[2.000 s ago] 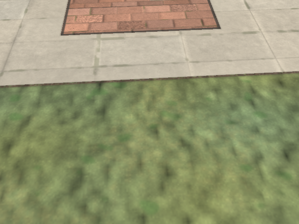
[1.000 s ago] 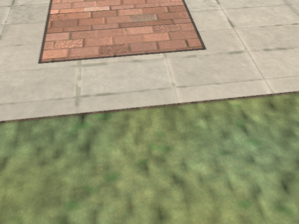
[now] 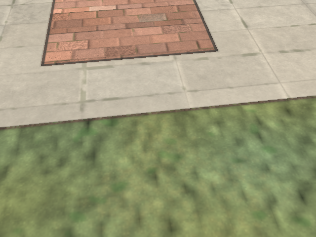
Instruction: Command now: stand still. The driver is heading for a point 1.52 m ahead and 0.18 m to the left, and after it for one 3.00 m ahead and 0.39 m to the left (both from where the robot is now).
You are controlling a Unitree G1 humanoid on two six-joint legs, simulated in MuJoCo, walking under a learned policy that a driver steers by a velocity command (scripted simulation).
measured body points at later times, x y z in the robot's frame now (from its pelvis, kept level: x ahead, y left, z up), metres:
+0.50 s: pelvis +0.01 +0.00 +0.00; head +0.02 +0.00 +0.45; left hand -0.01 +0.23 -0.16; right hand +0.02 -0.24 -0.16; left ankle +0.00 +0.10 -0.74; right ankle -0.01 -0.14 -0.74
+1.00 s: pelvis +0.14 -0.08 +0.01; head +0.15 -0.10 +0.46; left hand +0.06 +0.15 -0.13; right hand +0.28 -0.33 -0.13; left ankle +0.24 +0.09 -0.66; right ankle +0.06 -0.16 -0.74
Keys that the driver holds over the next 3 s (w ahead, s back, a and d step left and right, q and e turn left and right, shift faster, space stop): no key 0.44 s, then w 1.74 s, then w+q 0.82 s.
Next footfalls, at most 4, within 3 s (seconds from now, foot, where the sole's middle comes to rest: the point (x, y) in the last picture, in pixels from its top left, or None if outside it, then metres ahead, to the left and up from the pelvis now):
0.76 right None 0.10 -0.16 -0.78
1.26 left None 0.49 0.05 -0.78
1.78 right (205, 175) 0.80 -0.20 -0.78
2.36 left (157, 123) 1.12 0.03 -0.78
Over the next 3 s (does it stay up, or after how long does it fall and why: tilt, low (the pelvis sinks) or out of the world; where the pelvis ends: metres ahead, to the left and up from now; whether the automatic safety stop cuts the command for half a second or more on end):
stays up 1.31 -0.04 0.00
